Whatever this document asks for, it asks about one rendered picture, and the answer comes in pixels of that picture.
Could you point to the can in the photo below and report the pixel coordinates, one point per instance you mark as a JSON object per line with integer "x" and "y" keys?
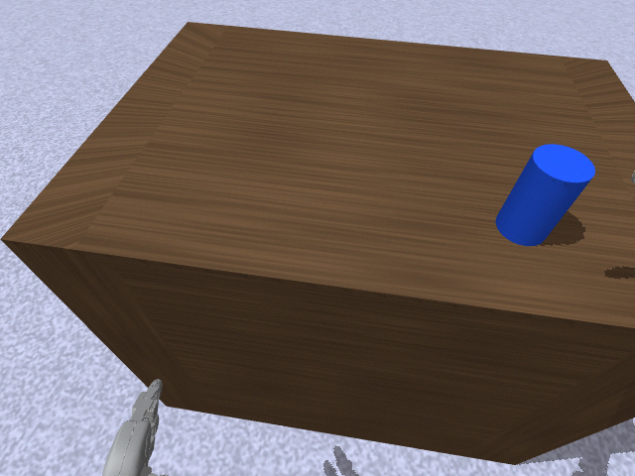
{"x": 552, "y": 180}

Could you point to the left robot hand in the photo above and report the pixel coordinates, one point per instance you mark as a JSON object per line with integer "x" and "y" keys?
{"x": 134, "y": 442}

